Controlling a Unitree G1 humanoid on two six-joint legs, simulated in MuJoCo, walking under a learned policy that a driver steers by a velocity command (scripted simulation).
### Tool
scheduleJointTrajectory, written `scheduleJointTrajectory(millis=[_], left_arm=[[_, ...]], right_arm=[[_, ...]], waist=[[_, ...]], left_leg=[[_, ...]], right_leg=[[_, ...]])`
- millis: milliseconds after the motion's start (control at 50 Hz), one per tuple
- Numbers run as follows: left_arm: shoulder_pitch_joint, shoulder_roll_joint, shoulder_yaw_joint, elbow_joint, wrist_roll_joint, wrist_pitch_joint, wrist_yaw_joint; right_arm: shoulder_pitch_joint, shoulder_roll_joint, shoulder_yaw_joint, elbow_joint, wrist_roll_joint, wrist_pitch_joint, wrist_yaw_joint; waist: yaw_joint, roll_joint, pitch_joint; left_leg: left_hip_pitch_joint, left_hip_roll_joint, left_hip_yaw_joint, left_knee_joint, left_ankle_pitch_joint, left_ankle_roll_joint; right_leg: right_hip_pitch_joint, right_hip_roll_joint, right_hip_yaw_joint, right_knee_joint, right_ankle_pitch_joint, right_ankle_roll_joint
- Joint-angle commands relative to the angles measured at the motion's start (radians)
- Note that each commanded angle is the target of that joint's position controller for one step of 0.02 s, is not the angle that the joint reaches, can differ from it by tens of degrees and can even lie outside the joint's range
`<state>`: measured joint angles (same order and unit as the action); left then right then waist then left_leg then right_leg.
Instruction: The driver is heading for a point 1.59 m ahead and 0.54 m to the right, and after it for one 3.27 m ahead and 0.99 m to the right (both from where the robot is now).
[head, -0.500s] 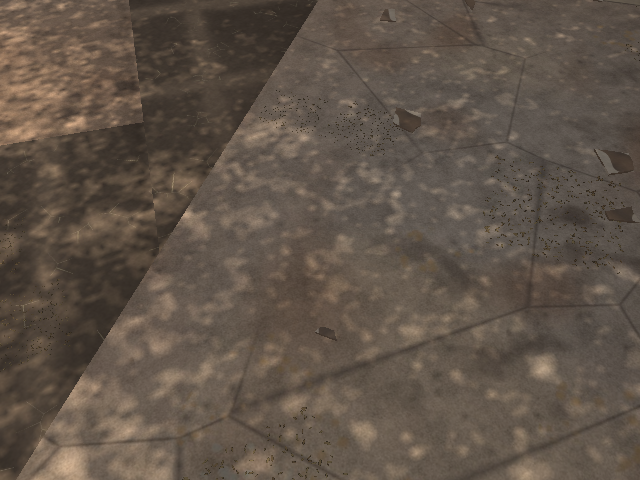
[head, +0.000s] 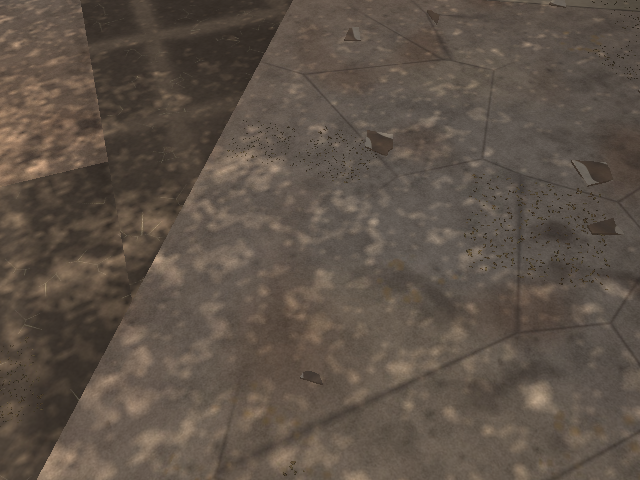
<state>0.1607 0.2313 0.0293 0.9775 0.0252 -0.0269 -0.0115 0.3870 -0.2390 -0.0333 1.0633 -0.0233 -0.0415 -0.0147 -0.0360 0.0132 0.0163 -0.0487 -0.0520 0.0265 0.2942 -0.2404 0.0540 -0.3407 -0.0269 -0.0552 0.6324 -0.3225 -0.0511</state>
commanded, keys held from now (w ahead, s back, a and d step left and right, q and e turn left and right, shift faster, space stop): no key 0.60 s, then w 0.30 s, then w+e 0.10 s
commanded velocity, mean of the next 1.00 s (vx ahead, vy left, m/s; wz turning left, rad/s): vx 0.16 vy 0.00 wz -0.01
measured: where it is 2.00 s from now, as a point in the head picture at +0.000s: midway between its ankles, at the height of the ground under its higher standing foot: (362, 389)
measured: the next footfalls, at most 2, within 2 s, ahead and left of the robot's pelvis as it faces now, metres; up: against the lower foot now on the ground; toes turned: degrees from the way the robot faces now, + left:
right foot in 0.06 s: +0.10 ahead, -0.11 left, +0.00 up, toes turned -3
left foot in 0.42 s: +0.14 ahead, +0.09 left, +0.00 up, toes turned +1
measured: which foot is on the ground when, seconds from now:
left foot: down 0.00-0.06, up 0.08-0.40, down 0.42-0.70, up 0.72-0.94, down 0.96-1.00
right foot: up 0.00-0.04, down 0.06-0.96, up 0.98-1.00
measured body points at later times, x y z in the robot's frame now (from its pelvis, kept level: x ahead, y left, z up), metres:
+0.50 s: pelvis +0.09 -0.04 +0.00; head +0.09 -0.03 +0.45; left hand +0.10 +0.18 -0.16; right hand +0.12 -0.26 -0.16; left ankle +0.10 +0.09 -0.75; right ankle +0.06 -0.10 -0.75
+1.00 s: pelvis +0.20 +0.03 -0.02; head +0.21 +0.05 +0.43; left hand +0.11 +0.26 -0.18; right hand +0.27 -0.23 -0.15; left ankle +0.24 +0.11 -0.75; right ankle +0.06 -0.10 -0.72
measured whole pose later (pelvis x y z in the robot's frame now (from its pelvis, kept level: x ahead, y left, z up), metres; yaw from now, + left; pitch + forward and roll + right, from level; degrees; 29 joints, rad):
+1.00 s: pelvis +0.20 +0.03 -0.02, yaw -2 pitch -1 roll +0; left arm 0.47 0.20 0.04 1.15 0.02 -0.05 0.01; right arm 0.20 -0.20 -0.06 1.01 -0.03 -0.08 0.00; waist 0.02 -0.05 0.04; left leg -0.32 0.00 0.11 0.59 -0.24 0.06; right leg -0.11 -0.02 -0.01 0.73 -0.47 -0.06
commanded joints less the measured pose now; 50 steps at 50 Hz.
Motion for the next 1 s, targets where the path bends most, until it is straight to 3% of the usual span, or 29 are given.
scheduleJointTrajectory(millis=[20, 40, 60, 80, 100, 120, 140, 180, 220, 260, 360, 400, 420, 440, 460, 500, 600, 620, 660, 700, 740, 780, 840, 900, 920, 940, 960, 980, 1000], left_arm=[[0.079, 0.023, 0.005, -0.008, -0.006, -0.020, 0.015], [0.140, 0.049, 0.014, 0.016, -0.003, -0.026, 0.025], [0.215, 0.119, 0.030, 0.029, 0.009, -0.034, 0.035], [0.264, 0.234, 0.051, 0.025, -0.001, -0.030, 0.038], [0.283, 0.217, 0.050, 0.049, -0.020, -0.019, 0.036], [0.216, 0.157, 0.033, 0.029, -0.022, -0.020, 0.031], [0.153, 0.107, 0.018, 0.014, -0.018, -0.023, 0.029], [0.094, 0.051, -0.004, 0.004, -0.011, -0.033, 0.037], [0.098, 0.034, -0.020, 0.017, -0.005, -0.042, 0.042], [0.113, 0.044, -0.026, 0.032, -0.006, -0.043, 0.046], [0.144, 0.046, -0.034, 0.061, -0.010, -0.018, 0.051], [0.132, 0.045, -0.032, 0.064, -0.017, -0.011, 0.051], [0.144, 0.041, -0.031, 0.063, -0.016, -0.011, 0.049], [0.215, 0.004, -0.031, 0.079, -0.022, -0.005, 0.046], [0.217, -0.005, -0.034, 0.098, -0.018, 0.002, 0.050], [0.195, 0.007, -0.028, 0.104, -0.015, 0.006, 0.055], [0.191, -0.004, -0.026, 0.121, -0.016, 0.003, 0.055], [0.201, -0.008, -0.026, 0.128, -0.014, 0.005, 0.055], [0.219, 0.023, -0.009, 0.136, -0.010, 0.014, 0.053], [0.267, 0.054, 0.009, 0.140, -0.009, 0.022, 0.048], [0.335, 0.080, 0.024, 0.158, -0.008, 0.018, 0.047], [0.354, 0.077, 0.028, 0.160, 0.009, 0.000, 0.044], [0.316, 0.082, 0.033, 0.143, 0.007, -0.026, 0.039], [0.268, 0.089, 0.036, 0.132, -0.003, -0.039, 0.033], [0.243, 0.088, 0.035, 0.126, -0.012, -0.040, 0.030], [0.235, 0.084, 0.031, 0.121, -0.011, -0.045, 0.026], [0.222, 0.057, 0.020, 0.109, -0.008, -0.053, 0.020], [0.223, -0.028, -0.001, 0.054, -0.018, -0.055, 0.013], [0.196, 0.036, 0.020, 0.044, 0.004, -0.043, 0.011]], right_arm=[[-0.031, -0.107, -0.017, -0.026, 0.008, -0.012, 0.000], [-0.025, -0.083, -0.008, -0.025, 0.007, -0.013, 0.000], [-0.031, -0.043, 0.006, -0.038, 0.007, -0.016, 0.001], [0.009, 0.017, 0.023, -0.056, 0.008, -0.011, -0.002], [0.003, -0.073, -0.004, -0.043, -0.006, 0.009, -0.011], [-0.004, -0.074, -0.007, -0.033, -0.012, 0.018, -0.009], [-0.006, -0.036, 0.001, -0.022, -0.010, 0.021, -0.004], [-0.001, -0.024, 0.003, -0.005, -0.006, 0.027, 0.000], [0.012, -0.005, 0.008, 0.013, -0.001, 0.039, -0.003], [-0.018, 0.008, 0.014, 0.015, 0.007, 0.052, -0.012], [-0.085, 0.007, 0.022, 0.020, 0.017, 0.071, -0.031], [-0.084, 0.005, 0.029, 0.030, 0.007, 0.064, -0.033], [-0.083, -0.025, 0.026, 0.030, -0.001, 0.056, -0.034], [-0.108, -0.058, 0.019, 0.038, 0.009, 0.051, -0.032], [-0.112, -0.026, 0.023, 0.047, 0.015, 0.050, -0.026], [-0.116, 0.007, 0.029, 0.053, 0.014, 0.044, -0.025], [-0.103, 0.005, 0.027, 0.073, 0.019, 0.036, -0.036], [-0.093, 0.009, 0.028, 0.079, 0.016, 0.037, -0.035], [-0.088, -0.008, 0.015, 0.078, 0.008, 0.041, -0.031], [-0.127, 0.000, 0.010, 0.050, -0.003, 0.041, -0.018], [-0.204, 0.034, 0.017, -0.005, -0.019, 0.025, -0.003], [-0.260, 0.008, 0.006, -0.049, -0.013, 0.004, 0.009], [-0.262, -0.007, -0.008, -0.078, 0.002, -0.023, 0.028], [-0.197, 0.015, -0.015, -0.078, 0.010, -0.024, 0.038], [-0.122, 0.025, -0.018, -0.057, 0.012, -0.024, 0.037], [-0.008, 0.004, -0.033, -0.018, 0.012, -0.025, 0.031], [0.142, -0.061, -0.059, 0.018, 0.000, -0.033, 0.017], [0.279, -0.178, -0.082, 0.029, -0.015, -0.036, 0.006], [0.225, -0.143, -0.069, 0.029, -0.010, -0.021, 0.001]], waist=[[0.074, 0.051, 0.038], [0.092, 0.019, 0.006], [0.116, -0.089, -0.027], [0.109, -0.255, -0.054], [0.114, -0.202, -0.030], [0.072, -0.118, 0.017], [0.046, -0.089, 0.036], [0.004, -0.095, 0.021], [-0.014, -0.089, -0.019], [-0.009, -0.100, -0.029], [0.021, -0.118, -0.022], [0.001, -0.063, 0.001], [0.015, -0.032, 0.005], [0.068, 0.049, 0.042], [0.049, 0.071, 0.068], [0.037, 0.057, 0.074], [0.038, 0.004, 0.035], [0.040, -0.004, 0.018], [0.049, -0.038, 0.044], [0.079, -0.111, 0.142], [0.108, -0.158, 0.227], [0.116, -0.121, 0.231], [0.084, -0.079, 0.174], [0.030, -0.097, 0.138], [-0.011, -0.083, 0.127], [-0.058, -0.047, 0.090], [-0.124, 0.062, 0.023], [-0.143, 0.322, -0.069], [-0.094, 0.208, -0.023]], left_leg=[[-0.139, 0.235, -0.157, 0.018, 0.258, 0.129], [-0.199, 0.197, -0.129, 0.096, 0.230, 0.091], [-0.274, 0.126, -0.054, 0.262, 0.120, 0.043], [-0.439, -0.003, 0.054, 0.472, -0.253, -0.004], [-0.457, 0.009, 0.007, 0.640, -0.401, -0.006], [-0.461, 0.039, -0.041, 0.720, -0.342, -0.007], [-0.440, 0.062, -0.058, 0.720, -0.276, -0.013], [-0.357, 0.087, -0.053, 0.655, -0.171, -0.033], [-0.273, 0.074, -0.038, 0.587, -0.135, -0.049], [-0.232, 0.065, -0.024, 0.475, -0.124, -0.057], [-0.145, 0.064, -0.007, 0.262, -0.044, -0.049], [-0.031, 0.101, -0.044, 0.097, 0.162, -0.042], [0.022, 0.158, -0.101, 0.080, 0.242, -0.039], [-0.018, 0.174, -0.126, 0.115, 0.284, -0.016], [-0.084, 0.164, -0.120, 0.107, 0.233, -0.011], [-0.108, 0.150, -0.112, 0.079, 0.235, -0.021], [-0.072, 0.151, -0.110, 0.065, 0.273, -0.016], [-0.069, 0.140, -0.102, 0.061, 0.192, -0.012], [-0.130, 0.084, -0.060, 0.125, -0.084, 0.013], [-0.314, 0.037, -0.017, 0.239, -0.268, 0.025], [-0.471, 0.054, 0.049, 0.385, -0.218, 0.025], [-0.582, 0.100, 0.008, 0.507, -0.227, 0.031], [-0.568, 0.120, 0.004, 0.459, -0.176, 0.026], [-0.325, 0.072, 0.069, 0.327, -0.056, 0.022], [-0.161, 0.039, 0.100, 0.256, 0.005, 0.019], [0.022, 0.004, 0.104, 0.216, 0.008, 0.020], [0.199, 0.104, -0.034, 0.130, -0.091, 0.040], [0.302, 0.409, -0.505, -0.105, -0.412, 0.120], [0.178, 0.462, -0.655, -0.175, -0.494, 0.156]], right_leg=[[0.155, 0.043, -0.049, -0.160, 0.142, -0.014], [0.280, 0.033, -0.015, -0.210, 0.156, -0.018], [0.379, -0.114, 0.157, -0.289, 0.160, -0.038], [0.452, -0.337, 0.451, -0.385, 0.289, -0.140], [0.379, -0.391, 0.508, -0.382, 0.372, -0.229], [0.323, -0.343, 0.434, -0.373, 0.438, -0.228], [0.271, -0.294, 0.343, -0.380, 0.498, -0.201], [0.229, -0.219, 0.211, -0.382, 0.670, -0.149], [0.214, -0.185, 0.127, -0.342, 0.861, -0.138], [0.213, -0.169, 0.098, -0.320, 0.889, -0.132], [0.186, -0.168, 0.137, -0.303, 0.648, -0.123], [0.108, -0.145, 0.150, -0.308, 0.404, -0.071], [0.068, -0.117, 0.152, -0.314, 0.265, -0.046], [0.064, -0.059, 0.128, -0.353, 0.168, -0.028], [0.121, -0.045, 0.111, -0.355, 0.142, -0.020], [0.177, -0.054, 0.113, -0.328, 0.236, -0.017], [0.222, -0.064, 0.109, -0.321, 0.310, -0.015], [0.231, -0.055, 0.105, -0.330, 0.222, -0.019], [0.215, -0.032, 0.114, -0.321, -0.086, -0.053], [0.194, -0.111, 0.249, -0.399, -0.399, -0.118], [0.216, -0.262, 0.421, -0.500, -0.494, -0.203], [0.278, -0.318, 0.472, -0.526, -0.353, -0.242], [0.339, -0.277, 0.353, -0.500, -0.129, -0.209], [0.203, -0.210, 0.213, -0.441, 0.014, -0.161], [0.097, -0.177, 0.173, -0.380, 0.052, -0.142], [0.002, -0.134, 0.139, -0.266, 0.147, -0.119], [-0.106, -0.061, 0.063, -0.024, 0.181, -0.083], [-0.280, 0.073, -0.056, 0.355, -0.123, -0.028], [-0.331, 0.054, 0.071, 0.547, -0.197, -0.048]])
